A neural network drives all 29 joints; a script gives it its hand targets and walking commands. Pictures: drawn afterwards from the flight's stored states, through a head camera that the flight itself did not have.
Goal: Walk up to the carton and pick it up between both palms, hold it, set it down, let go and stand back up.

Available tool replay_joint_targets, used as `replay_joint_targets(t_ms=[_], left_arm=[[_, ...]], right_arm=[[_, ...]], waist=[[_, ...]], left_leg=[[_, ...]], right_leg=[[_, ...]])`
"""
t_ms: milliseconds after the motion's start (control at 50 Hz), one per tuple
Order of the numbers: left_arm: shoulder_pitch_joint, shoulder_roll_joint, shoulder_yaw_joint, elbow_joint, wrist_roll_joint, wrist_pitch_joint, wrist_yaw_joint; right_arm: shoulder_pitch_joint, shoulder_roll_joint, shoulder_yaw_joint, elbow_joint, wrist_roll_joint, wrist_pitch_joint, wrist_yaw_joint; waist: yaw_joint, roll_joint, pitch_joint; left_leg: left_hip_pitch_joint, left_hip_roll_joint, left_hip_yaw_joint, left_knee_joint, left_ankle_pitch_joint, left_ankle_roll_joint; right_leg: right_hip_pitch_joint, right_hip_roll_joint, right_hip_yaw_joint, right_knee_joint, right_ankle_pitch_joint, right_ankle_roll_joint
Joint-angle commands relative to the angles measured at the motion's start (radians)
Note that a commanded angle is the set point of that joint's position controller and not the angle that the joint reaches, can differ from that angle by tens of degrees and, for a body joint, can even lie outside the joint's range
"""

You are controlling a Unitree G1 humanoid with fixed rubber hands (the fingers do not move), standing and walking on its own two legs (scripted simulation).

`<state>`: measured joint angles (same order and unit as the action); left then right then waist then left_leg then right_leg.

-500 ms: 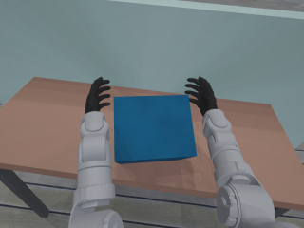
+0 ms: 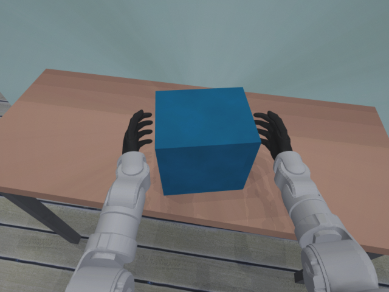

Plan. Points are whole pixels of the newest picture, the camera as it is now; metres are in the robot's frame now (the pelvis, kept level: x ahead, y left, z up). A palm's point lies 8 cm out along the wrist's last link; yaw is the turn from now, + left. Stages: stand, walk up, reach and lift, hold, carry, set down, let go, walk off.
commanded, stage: set down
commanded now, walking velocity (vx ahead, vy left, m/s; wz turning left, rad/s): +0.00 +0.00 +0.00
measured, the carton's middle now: (201, 143) +0.45 +0.00 +0.02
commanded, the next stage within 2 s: none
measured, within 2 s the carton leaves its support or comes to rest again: neither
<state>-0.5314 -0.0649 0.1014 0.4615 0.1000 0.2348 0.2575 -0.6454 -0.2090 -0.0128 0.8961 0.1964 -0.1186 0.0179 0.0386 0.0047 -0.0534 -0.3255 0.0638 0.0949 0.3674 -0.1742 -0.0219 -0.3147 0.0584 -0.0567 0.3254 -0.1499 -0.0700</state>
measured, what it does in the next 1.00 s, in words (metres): stands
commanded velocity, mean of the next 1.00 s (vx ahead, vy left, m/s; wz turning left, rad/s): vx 0.00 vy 0.00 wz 0.00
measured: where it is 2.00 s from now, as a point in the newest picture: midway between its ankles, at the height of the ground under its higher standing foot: outside the picture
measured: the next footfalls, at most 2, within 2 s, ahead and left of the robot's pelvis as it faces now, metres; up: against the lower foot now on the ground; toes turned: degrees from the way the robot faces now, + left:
none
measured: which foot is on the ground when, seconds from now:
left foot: down 0.00-1.00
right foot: down 0.00-1.00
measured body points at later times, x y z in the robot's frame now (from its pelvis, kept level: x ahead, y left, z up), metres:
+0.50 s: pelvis -0.02 -0.02 +0.00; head +0.00 -0.03 +0.45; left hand +0.38 +0.16 +0.13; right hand +0.42 -0.22 +0.12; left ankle +0.00 +0.13 -0.75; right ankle +0.00 -0.08 -0.75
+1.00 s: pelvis +0.01 +0.00 +0.00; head +0.00 +0.00 +0.45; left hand +0.39 +0.19 +0.19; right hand +0.44 -0.22 +0.20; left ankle +0.00 +0.13 -0.75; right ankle +0.00 -0.08 -0.75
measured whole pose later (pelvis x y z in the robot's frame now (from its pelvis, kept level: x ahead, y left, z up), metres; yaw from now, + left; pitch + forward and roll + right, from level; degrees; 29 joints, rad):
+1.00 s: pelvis +0.01 +0.00 +0.00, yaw +0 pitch +3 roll +0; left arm -0.63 0.10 0.16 0.15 -0.05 0.71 0.18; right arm -0.85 -0.53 0.11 0.81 0.46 0.30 0.10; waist 0.05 -0.01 -0.09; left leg -0.19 0.03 0.00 0.31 -0.17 -0.03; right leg -0.18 0.07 -0.03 0.28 -0.15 -0.07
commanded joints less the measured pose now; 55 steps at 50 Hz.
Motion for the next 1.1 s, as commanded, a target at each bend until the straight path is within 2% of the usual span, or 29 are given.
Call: replay_joint_targets(t_ms=[0, 60, 120, 220, 280, 360, 420, 500, 540, 600, 700, 800, 860, 900, 940, 1040, 1080], left_arm=[[-0.351, -0.005, -0.038, -0.076, -0.018, -0.070, -0.002], [-0.345, 0.028, 0.006, -0.057, -0.012, -0.055, -0.018], [-0.368, 0.055, 0.030, -0.085, -0.021, -0.039, -0.031], [-0.381, 0.081, 0.027, -0.094, -0.042, 0.012, -0.048], [-0.406, 0.103, 0.020, -0.091, -0.061, 0.044, -0.053], [-0.439, 0.144, 0.028, -0.098, -0.093, 0.081, -0.058], [-0.466, 0.179, 0.037, -0.122, -0.123, 0.106, -0.058], [-0.496, 0.211, 0.043, -0.171, -0.156, 0.158, -0.054], [-0.496, 0.216, 0.050, -0.169, -0.161, 0.193, -0.056], [-0.481, 0.215, 0.056, -0.179, -0.160, 0.247, -0.059], [-0.470, 0.235, 0.085, -0.265, -0.143, 0.327, -0.070], [-0.448, 0.219, 0.068, -0.335, -0.141, 0.382, -0.076], [-0.449, 0.218, 0.057, -0.432, -0.148, 0.413, -0.074], [-0.429, 0.208, 0.047, -0.458, -0.152, 0.436, -0.075], [-0.425, 0.206, 0.038, -0.488, -0.155, 0.456, -0.075], [-0.426, 0.216, 0.047, -0.552, -0.167, 0.515, -0.066], [-0.399, 0.210, 0.056, -0.556, -0.163, 0.536, -0.065]], right_arm=[[-0.425, -0.208, 0.034, -0.066, 0.053, -0.018, -0.012], [-0.418, -0.259, 0.079, 0.024, 0.100, 0.006, -0.018], [-0.445, -0.288, 0.087, 0.031, 0.138, 0.025, -0.018], [-0.427, -0.308, 0.099, 0.034, 0.180, 0.080, 0.008], [-0.447, -0.317, 0.092, 0.010, 0.185, 0.119, 0.024], [-0.503, -0.320, 0.086, -0.067, 0.180, 0.163, 0.036], [-0.557, -0.334, 0.078, -0.143, 0.175, 0.189, 0.036], [-0.597, -0.378, 0.058, -0.186, 0.174, 0.238, 0.036], [-0.602, -0.390, 0.061, -0.170, 0.176, 0.265, 0.035], [-0.593, -0.407, 0.064, -0.137, 0.181, 0.303, 0.037], [-0.593, -0.424, 0.091, -0.153, 0.229, 0.342, 0.044], [-0.561, -0.447, 0.090, -0.131, 0.247, 0.372, 0.062], [-0.562, -0.479, 0.079, -0.180, 0.259, 0.381, 0.074], [-0.549, -0.500, 0.066, -0.187, 0.264, 0.388, 0.079], [-0.552, -0.522, 0.054, -0.201, 0.262, 0.395, 0.086], [-0.598, -0.566, 0.042, -0.283, 0.274, 0.411, 0.090], [-0.586, -0.582, 0.048, -0.279, 0.284, 0.422, 0.094]], waist=[[0.014, -0.075, -0.567], [0.030, -0.089, -0.510], [0.031, -0.079, -0.470], [0.037, -0.027, -0.377], [0.037, -0.032, -0.336], [0.043, -0.080, -0.338], [0.048, -0.113, -0.376], [0.046, -0.120, -0.427], [0.050, -0.122, -0.418], [0.039, -0.117, -0.396], [0.046, -0.089, -0.385], [0.020, -0.035, -0.349], [0.010, -0.010, -0.381], [-0.009, 0.001, -0.387], [-0.023, -0.001, -0.384], [-0.025, -0.048, -0.422], [-0.025, -0.062, -0.416]], left_leg=[[0.311, -0.006, -0.069, 0.066, 0.352, 0.016], [0.248, -0.013, -0.058, 0.040, 0.347, 0.012], [0.196, -0.027, -0.052, 0.013, 0.319, 0.002], [0.156, -0.041, -0.045, -0.025, 0.194, 0.000], [0.123, -0.042, -0.054, -0.042, 0.108, 0.009], [0.088, -0.045, -0.066, -0.049, 0.046, 0.029], [0.065, -0.049, -0.072, -0.038, 0.036, 0.036], [0.065, -0.047, -0.081, -0.038, 0.051, 0.033], [0.068, -0.045, -0.081, -0.043, 0.052, 0.031], [0.090, -0.042, -0.086, -0.052, 0.066, 0.026], [0.117, -0.051, -0.087, -0.058, 0.140, 0.010], [0.159, -0.054, -0.096, -0.057, 0.182, -0.005], [0.214, -0.056, -0.102, -0.045, 0.245, -0.018], [0.241, -0.057, -0.108, -0.038, 0.284, -0.024], [0.263, -0.056, -0.112, -0.037, 0.301, -0.024], [0.276, -0.054, -0.112, -0.033, 0.343, -0.025], [0.271, -0.050, -0.113, -0.035, 0.358, -0.023]], right_leg=[[0.075, 0.012, 0.051, 0.020, 0.418, 0.051], [0.168, 0.007, 0.069, 0.020, 0.497, 0.055], [0.228, -0.003, 0.081, 0.018, 0.525, 0.065], [0.215, -0.021, 0.102, -0.007, 0.374, 0.067], [0.199, -0.033, 0.112, -0.017, 0.252, 0.069], [0.209, -0.045, 0.127, -0.021, 0.155, 0.071], [0.233, -0.052, 0.140, -0.011, 0.147, 0.079], [0.266, -0.053, 0.138, 0.000, 0.173, 0.084], [0.274, -0.049, 0.134, 0.000, 0.184, 0.085], [0.282, -0.043, 0.124, -0.002, 0.212, 0.087], [0.348, -0.041, 0.127, 0.005, 0.363, 0.097], [0.335, -0.035, 0.114, 0.002, 0.383, 0.090], [0.314, -0.024, 0.098, -0.004, 0.407, 0.082], [0.303, -0.016, 0.088, -0.004, 0.440, 0.077], [0.283, -0.009, 0.075, -0.012, 0.424, 0.073], [0.294, 0.006, 0.062, -0.019, 0.459, 0.074], [0.307, 0.010, 0.059, -0.019, 0.472, 0.071]])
